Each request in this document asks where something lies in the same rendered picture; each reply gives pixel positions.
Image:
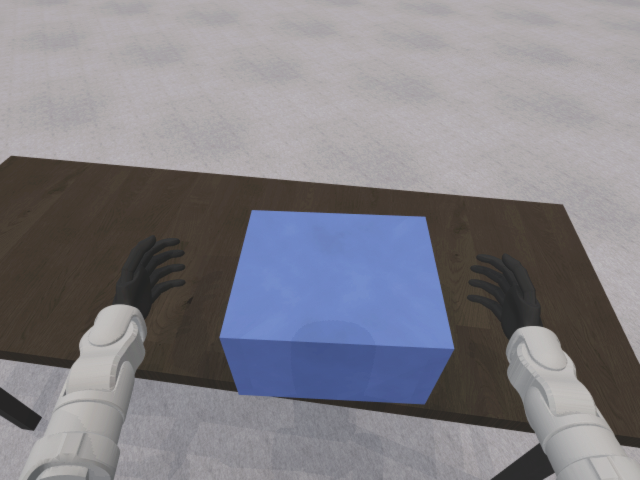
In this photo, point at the robot left forearm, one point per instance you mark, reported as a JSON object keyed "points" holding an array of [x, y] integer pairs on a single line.
{"points": [[80, 442]]}

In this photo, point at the robot right forearm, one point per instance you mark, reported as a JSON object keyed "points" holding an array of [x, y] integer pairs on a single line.
{"points": [[572, 432]]}

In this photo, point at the right robot hand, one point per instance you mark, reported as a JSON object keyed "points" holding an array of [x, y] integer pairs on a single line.
{"points": [[518, 306]]}

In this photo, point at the left robot hand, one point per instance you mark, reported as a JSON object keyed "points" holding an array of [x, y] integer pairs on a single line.
{"points": [[136, 286]]}

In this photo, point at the table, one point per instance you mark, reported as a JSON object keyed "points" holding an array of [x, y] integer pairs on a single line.
{"points": [[68, 227]]}

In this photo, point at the carton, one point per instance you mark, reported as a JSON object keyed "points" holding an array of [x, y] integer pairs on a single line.
{"points": [[336, 306]]}

